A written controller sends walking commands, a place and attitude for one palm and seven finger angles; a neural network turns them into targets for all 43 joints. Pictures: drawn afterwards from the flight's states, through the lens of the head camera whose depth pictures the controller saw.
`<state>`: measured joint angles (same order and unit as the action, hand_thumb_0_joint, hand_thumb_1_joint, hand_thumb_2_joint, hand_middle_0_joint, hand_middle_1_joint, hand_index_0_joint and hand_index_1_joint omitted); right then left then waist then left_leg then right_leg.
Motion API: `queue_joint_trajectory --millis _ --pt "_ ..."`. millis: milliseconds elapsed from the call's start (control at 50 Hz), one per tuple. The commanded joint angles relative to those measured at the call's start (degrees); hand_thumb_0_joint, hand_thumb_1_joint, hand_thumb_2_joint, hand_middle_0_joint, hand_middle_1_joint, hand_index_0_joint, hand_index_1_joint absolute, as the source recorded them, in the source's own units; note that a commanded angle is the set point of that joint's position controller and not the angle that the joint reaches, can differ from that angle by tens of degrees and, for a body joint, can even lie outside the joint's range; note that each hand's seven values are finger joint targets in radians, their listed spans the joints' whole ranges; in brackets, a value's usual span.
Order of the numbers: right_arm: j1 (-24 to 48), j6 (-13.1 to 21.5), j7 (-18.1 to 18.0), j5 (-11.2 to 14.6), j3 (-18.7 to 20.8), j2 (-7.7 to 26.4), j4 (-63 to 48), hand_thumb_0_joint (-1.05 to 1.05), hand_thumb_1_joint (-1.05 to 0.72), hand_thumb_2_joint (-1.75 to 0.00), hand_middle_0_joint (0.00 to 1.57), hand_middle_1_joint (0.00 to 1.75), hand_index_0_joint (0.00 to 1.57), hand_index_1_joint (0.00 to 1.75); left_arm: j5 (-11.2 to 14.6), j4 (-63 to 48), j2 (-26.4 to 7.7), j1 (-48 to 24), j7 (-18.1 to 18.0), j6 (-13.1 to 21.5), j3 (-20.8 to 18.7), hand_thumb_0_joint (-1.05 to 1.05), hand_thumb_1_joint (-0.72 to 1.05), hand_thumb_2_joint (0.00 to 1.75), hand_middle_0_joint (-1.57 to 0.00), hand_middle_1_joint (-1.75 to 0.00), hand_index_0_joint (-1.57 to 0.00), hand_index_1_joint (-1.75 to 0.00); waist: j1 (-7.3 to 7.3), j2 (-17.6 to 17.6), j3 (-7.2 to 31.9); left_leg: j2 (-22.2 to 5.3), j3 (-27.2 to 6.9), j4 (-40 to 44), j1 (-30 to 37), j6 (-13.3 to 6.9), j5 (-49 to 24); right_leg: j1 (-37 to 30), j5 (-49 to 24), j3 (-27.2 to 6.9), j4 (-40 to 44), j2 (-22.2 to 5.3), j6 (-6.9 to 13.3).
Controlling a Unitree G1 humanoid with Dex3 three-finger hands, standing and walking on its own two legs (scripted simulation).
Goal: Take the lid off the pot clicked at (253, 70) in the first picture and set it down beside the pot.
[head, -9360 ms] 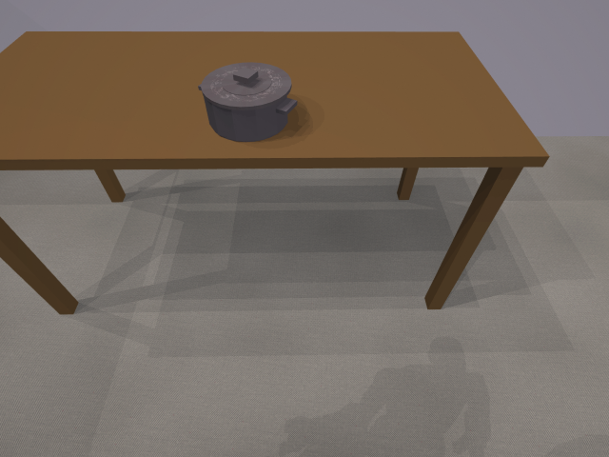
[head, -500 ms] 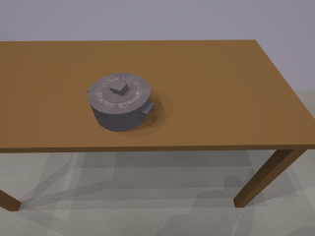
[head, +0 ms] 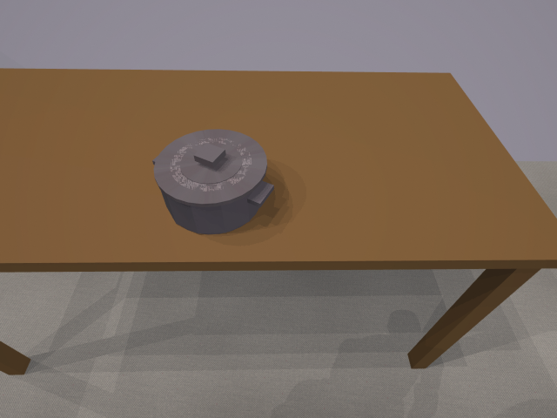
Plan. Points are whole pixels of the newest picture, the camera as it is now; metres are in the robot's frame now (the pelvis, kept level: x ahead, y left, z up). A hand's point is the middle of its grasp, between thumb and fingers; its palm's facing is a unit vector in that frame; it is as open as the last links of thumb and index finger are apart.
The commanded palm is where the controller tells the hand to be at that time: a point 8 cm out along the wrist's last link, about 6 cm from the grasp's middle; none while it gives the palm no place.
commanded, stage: lift the closed hand beside the body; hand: left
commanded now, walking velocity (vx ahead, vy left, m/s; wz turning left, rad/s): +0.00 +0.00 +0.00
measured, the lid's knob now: (210, 155) +0.52 +0.16 +0.08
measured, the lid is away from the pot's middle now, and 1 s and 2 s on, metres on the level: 0.00 0.00 0.00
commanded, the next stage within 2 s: raise the hand higher, near the body in 0.70 s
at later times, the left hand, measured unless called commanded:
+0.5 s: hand (145, 415) +0.13 +0.18 -0.03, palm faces +0.26 -0.93 -0.24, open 4.3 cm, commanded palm +0.08 +0.24 +0.00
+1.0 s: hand (112, 392) +0.15 +0.21 +0.03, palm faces +0.33 -0.84 -0.43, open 3.1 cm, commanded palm +0.09 +0.24 +0.07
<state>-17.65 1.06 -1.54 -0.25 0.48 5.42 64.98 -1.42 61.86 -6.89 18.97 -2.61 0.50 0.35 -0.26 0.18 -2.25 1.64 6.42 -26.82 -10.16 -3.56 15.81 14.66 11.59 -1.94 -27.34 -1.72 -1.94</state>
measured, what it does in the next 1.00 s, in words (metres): shifts its weight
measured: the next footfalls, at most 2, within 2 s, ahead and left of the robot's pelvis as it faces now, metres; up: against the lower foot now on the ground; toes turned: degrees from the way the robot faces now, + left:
none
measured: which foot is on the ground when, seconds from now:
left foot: down 0.00-1.00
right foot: down 0.00-1.00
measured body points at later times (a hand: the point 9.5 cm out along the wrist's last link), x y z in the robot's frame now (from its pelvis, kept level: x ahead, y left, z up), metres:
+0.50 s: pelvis +0.01 -0.02 +0.00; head -0.01 -0.01 +0.45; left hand +0.12 +0.23 -0.01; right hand +0.26 -0.24 -0.02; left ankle -0.01 +0.07 -0.74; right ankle +0.03 -0.14 -0.74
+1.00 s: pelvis +0.03 -0.04 +0.00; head +0.03 -0.06 +0.45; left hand +0.12 +0.25 +0.06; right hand +0.21 -0.25 -0.10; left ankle -0.01 +0.07 -0.74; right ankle +0.03 -0.14 -0.74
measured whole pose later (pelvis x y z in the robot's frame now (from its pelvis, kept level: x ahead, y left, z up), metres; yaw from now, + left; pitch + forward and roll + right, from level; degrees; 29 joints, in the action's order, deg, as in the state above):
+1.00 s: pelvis +0.03 -0.04 +0.00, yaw +5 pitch -1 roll +0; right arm -13.7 10.0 -3.7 0.8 0.6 10.7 38.0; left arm 0.5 -11.9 -15.4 39.0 -4.6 3.7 -10.0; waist 2.5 -3.5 -0.1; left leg -0.8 0.5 -29.7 -9.7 -0.1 18.7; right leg 11.8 16.0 4.1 -29.0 0.2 1.3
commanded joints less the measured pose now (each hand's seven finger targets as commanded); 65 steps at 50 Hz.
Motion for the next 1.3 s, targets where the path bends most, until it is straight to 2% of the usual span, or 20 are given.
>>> queue_joint_trajectory --millis 0,40,60,80,100,120,160,200,240,280,300,380,420,480,560,620,840,1120,1180,1280 --pt "-4.72 0.98 -0.14 0.00 0.91 4.08 -0.86 0.00 -0.90 -0.90 0.20 0.30 0.20 0.30 0.25 -0.73 -4.96 5.70 -0.57 0.77 -0.84 0.00 0.90 0.90 -0.20 -0.30 -0.20 -0.30 0.16 -0.92 -2.89 -8.05 -9.00 7.66 -0.91 0.55 -4.70 2.03 -4.03 -3.49 4.09 -4.19 3.50" --pt "-4.42 0.93 -0.13 0.04 0.90 4.27 -0.86 0.00 -0.90 -0.90 0.20 0.30 0.20 0.30 0.22 -0.70 -4.90 5.77 -0.55 0.64 -0.78 0.00 0.90 0.90 -0.20 -0.30 -0.20 -0.30 0.33 -1.31 -4.01 -8.16 -9.13 8.22 -1.69 0.47 -3.10 2.36 -3.01 -3.26 4.28 -4.07 3.41" --pt "1.41 0.95 0.16 0.46 0.65 9.21 -6.05 0.00 -0.90 -0.90 0.20 0.30 0.20 0.30 -0.10 1.48 -7.72 6.10 -2.12 0.55 -0.71 0.00 0.90 0.90 -0.20 -0.30 -0.20 -0.30 1.49 4.16 -2.03 -9.39 -6.88 -0.84 -6.65 2.03 -8.90 -2.20 -8.54 -0.60 2.73 -5.11 2.76" --pt "2.99 11.42 0.08 4.88 0.23 17.29 -27.53 0.00 -0.90 -0.90 0.20 0.30 0.20 0.30 6.15 -72.05 -15.68 -34.64 -2.62 10.33 1.52 0.00 0.90 0.90 -0.24 -0.35 -0.24 -0.35 -0.05 -3.22 24.18 -2.69 -10.35 6.95 4.02 4.57 -5.62 -5.88 -2.97 2.17 -0.77 -0.69 3.59" --pt "6.56 15.85 -2.41 5.47 0.00 13.19 -23.53 0.00 -0.90 -0.90 0.20 0.30 0.20 0.30 2.85 -61.05 -13.98 -11.16 -6.10 5.88 0.23 0.00 0.90 0.90 -0.29 -0.40 -0.29 -0.40 1.38 -12.81 23.51 -5.58 -10.72 6.67 5.13 6.02 -3.54 -2.41 0.56 3.38 -3.73 0.26 5.16" --pt "8.10 16.73 -1.55 6.31 -0.30 12.17 -23.68 0.00 -0.90 -0.90 0.20 0.30 0.20 0.30 3.78 -55.21 -5.99 2.24 -7.96 -1.07 4.97 0.00 0.90 0.90 -0.33 -0.44 -0.33 -0.44 1.73 -13.82 11.87 -4.74 -11.94 8.37 -1.48 7.62 0.90 0.12 2.15 4.80 -3.32 -0.14 4.33" --pt "7.16 19.38 -0.42 4.41 -0.91 13.63 -23.30 0.00 -0.90 -0.90 0.20 0.30 0.20 0.30 2.92 -56.52 1.60 3.53 -6.62 -1.57 12.10 0.00 0.90 0.90 -0.42 -0.54 -0.42 -0.54 -0.34 -6.53 0.67 -3.87 -13.44 9.42 -3.04 4.77 5.32 0.77 1.62 5.02 0.41 0.87 3.74" --pt "7.22 18.36 0.83 2.58 0.93 14.57 -24.48 0.00 -0.90 -0.90 0.20 0.30 0.20 0.30 0.83 -45.20 -0.44 8.65 -6.04 -1.30 7.29 0.00 0.90 0.90 -0.51 -0.64 -0.51 -0.64 0.33 5.60 -4.93 -3.94 -14.05 8.16 -7.85 3.42 2.64 1.43 2.76 6.71 1.04 1.48 3.58" --pt "8.81 16.67 2.14 2.07 3.06 14.61 -28.07 0.00 -0.90 -0.90 0.20 0.30 0.20 0.30 0.65 -45.88 -6.78 18.67 -4.91 0.59 -2.04 0.00 0.90 0.90 -0.60 -0.73 -0.60 -0.73 3.48 9.25 -2.23 -3.42 -11.44 6.78 -9.72 3.78 -1.10 -2.14 3.59 6.88 1.26 1.02 3.83" --pt "11.45 16.24 2.59 2.24 3.28 13.55 -33.29 0.00 -0.90 -0.90 0.20 0.30 0.20 0.30 1.09 -57.47 -8.61 23.43 -3.60 2.88 -4.67 0.00 0.90 0.90 -0.68 -0.83 -0.68 -0.83 4.92 4.52 1.25 -3.17 -9.60 6.70 -7.99 4.35 -3.69 -5.59 2.32 5.88 0.53 0.82 3.95" --pt "12.00 15.91 2.59 2.37 3.15 13.20 -35.42 0.00 -0.90 -0.90 0.20 0.30 0.20 0.30 1.28 -62.28 -8.48 23.18 -3.19 3.58 -4.57 0.00 0.90 0.90 -0.73 -0.88 -0.73 -0.88 4.68 1.34 0.44 -3.13 -9.27 6.82 -7.81 4.53 -4.05 -5.60 1.55 5.61 0.21 0.83 4.10" --pt "11.79 13.38 1.72 2.47 3.14 12.70 -39.78 0.00 -0.90 -0.90 0.20 0.30 0.20 0.30 1.73 -67.76 -9.28 18.08 -2.58 5.61 -6.05 0.00 0.90 0.90 -0.90 -1.07 -0.90 -1.07 2.23 -2.68 -3.35 -2.52 -7.36 4.61 -8.46 3.88 -2.01 -1.10 1.29 5.09 1.24 1.06 3.83" --pt "11.38 12.57 1.09 2.07 3.14 12.82 -41.23 0.00 -0.90 -0.90 0.20 0.30 0.20 0.30 2.06 -71.78 -11.76 16.09 -2.71 6.48 -8.72 0.00 0.90 0.90 -0.99 -1.16 -0.99 -1.16 1.67 -3.38 -1.40 -2.08 -6.69 3.08 -7.85 3.39 -1.97 -0.51 0.84 5.05 2.11 1.10 3.55" --pt "10.23 12.30 0.08 1.43 2.52 12.24 -42.48 0.00 -0.90 -0.90 0.20 0.30 0.20 0.30 2.42 -77.72 -10.73 15.58 -2.47 6.95 -7.72 0.00 0.90 0.90 -1.12 -1.31 -1.12 -1.31 1.55 -4.81 3.79 -1.44 -6.00 1.21 -4.70 2.73 -6.25 -1.82 -2.73 4.45 1.78 1.03 3.35" --pt "10.01 12.11 -0.73 0.98 2.16 12.24 -42.98 0.00 -0.90 -0.90 0.20 0.30 0.20 0.30 2.28 -80.96 -11.24 14.45 -2.43 6.35 -7.93 0.00 0.90 0.90 -1.30 -1.50 -1.30 -1.50 1.28 -5.27 5.69 -1.04 -5.74 -0.43 -3.59 2.37 -9.61 -2.09 -6.22 4.68 1.74 0.91 2.97" --pt "10.24 12.50 -1.30 0.88 2.28 12.06 -42.63 0.00 -0.90 -0.90 0.20 0.30 0.20 0.30 2.28 -81.09 -13.82 17.86 -3.02 5.79 -11.73 0.00 0.90 0.90 -1.30 -1.50 -1.30 -1.50 2.32 -3.87 6.72 -1.21 -5.55 -0.73 -3.11 2.27 -11.05 -3.49 -7.29 4.95 1.80 0.94 2.87" --pt "14.05 12.78 -2.34 1.11 2.25 11.04 -39.17 0.00 -0.90 -0.90 0.20 0.30 0.20 0.30 2.36 -82.41 -15.44 21.29 -2.84 6.12 -14.58 0.00 0.90 0.90 -1.30 -1.50 -1.30 -1.50 3.49 1.07 4.48 -1.66 -5.44 0.40 -2.29 1.65 -10.85 -4.66 -5.66 4.79 3.78 0.27 2.06" --pt "14.45 13.85 -2.55 1.17 2.54 10.72 -37.98 0.00 -0.90 -0.90 0.20 0.30 0.20 0.30 2.66 -88.05 -18.03 20.25 -3.15 8.27 -18.44 0.00 0.90 0.90 -1.30 -1.50 -1.30 -1.50 4.10 -1.11 3.96 -1.77 -5.07 1.36 1.36 1.42 -12.39 -4.89 -6.70 4.40 5.36 0.24 2.02" --pt "13.89 13.86 -2.38 1.09 2.24 10.85 -38.64 0.00 -0.90 -0.90 0.20 0.30 0.20 0.30 2.69 -91.61 -17.43 18.56 -2.93 8.73 -17.21 0.00 0.90 0.90 -1.30 -1.50 -1.30 -1.50 3.87 -3.79 4.74 -1.90 -5.06 2.05 2.40 1.58 -13.73 -5.74 -7.97 4.73 4.88 0.14 2.13" --pt "14.02 13.33 -2.08 1.02 1.95 10.83 -39.13 0.00 -0.90 -0.90 0.20 0.30 0.20 0.30 2.72 -92.43 -17.43 18.05 -2.80 8.63 -17.67 0.00 0.90 0.90 -1.30 -1.50 -1.30 -1.50 3.93 -1.81 3.36 -2.23 -5.54 2.82 1.77 1.74 -14.56 -5.98 -8.64 5.42 4.65 0.42 2.19"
